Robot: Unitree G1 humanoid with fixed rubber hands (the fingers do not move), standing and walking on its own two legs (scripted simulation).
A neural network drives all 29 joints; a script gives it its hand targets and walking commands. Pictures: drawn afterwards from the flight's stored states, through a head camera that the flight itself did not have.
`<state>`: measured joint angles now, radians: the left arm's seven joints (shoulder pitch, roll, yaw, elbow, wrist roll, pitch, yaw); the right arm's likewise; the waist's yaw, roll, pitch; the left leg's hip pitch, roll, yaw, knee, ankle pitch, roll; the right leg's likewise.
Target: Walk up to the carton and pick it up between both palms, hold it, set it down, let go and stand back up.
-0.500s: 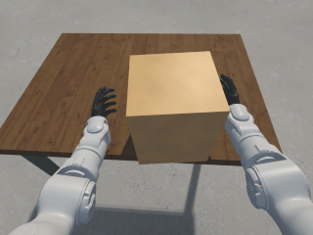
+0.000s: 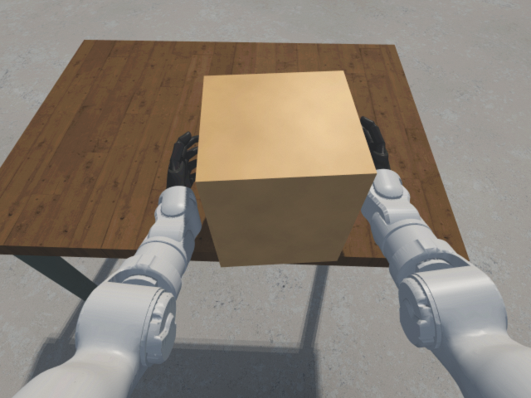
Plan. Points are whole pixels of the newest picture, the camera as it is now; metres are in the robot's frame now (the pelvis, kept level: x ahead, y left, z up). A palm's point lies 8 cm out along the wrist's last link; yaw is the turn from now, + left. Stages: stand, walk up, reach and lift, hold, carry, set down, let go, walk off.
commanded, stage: reach and lift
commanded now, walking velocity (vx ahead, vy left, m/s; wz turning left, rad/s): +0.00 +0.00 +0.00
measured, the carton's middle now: (276, 177) +0.46 +0.00 +0.05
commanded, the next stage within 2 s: none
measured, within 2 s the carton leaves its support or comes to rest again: neither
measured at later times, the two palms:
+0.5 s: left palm (176, 188) +0.43 +0.15 +0.07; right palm (372, 176) +0.44 -0.15 +0.08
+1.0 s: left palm (178, 187) +0.44 +0.15 +0.06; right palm (370, 176) +0.45 -0.15 +0.07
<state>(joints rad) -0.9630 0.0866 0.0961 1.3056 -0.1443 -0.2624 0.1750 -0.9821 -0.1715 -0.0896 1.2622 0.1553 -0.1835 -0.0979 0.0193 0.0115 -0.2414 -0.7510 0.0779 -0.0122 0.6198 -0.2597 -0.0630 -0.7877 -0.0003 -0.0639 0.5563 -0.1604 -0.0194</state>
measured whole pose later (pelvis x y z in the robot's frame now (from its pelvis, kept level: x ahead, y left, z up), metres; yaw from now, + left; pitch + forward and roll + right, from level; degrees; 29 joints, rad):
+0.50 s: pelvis +0.03 +0.01 +0.03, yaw +0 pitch +12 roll -1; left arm -0.79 -0.05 0.53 1.14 0.28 -0.32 0.10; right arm -0.80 0.02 -0.59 1.07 -0.41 -0.31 -0.01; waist 0.01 0.04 -0.07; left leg -0.38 0.07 0.02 0.38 -0.21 -0.04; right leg -0.42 0.00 -0.05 0.32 -0.11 0.00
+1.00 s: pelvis +0.04 +0.02 +0.03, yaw -1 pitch +12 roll -1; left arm -0.69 -0.10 0.44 0.98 0.29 -0.27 0.13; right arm -0.73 -0.02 -0.48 1.07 -0.31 -0.36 -0.02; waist 0.01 0.02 -0.06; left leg -0.34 0.07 0.02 0.37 -0.23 -0.04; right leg -0.36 0.00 -0.05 0.26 -0.10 0.01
